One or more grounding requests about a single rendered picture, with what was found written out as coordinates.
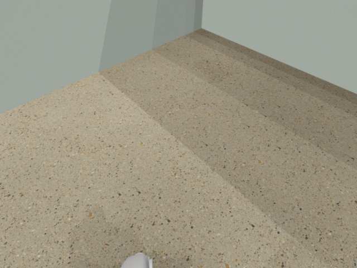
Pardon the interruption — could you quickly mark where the robot left thigh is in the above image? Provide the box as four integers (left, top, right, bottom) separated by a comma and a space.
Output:
120, 254, 153, 268

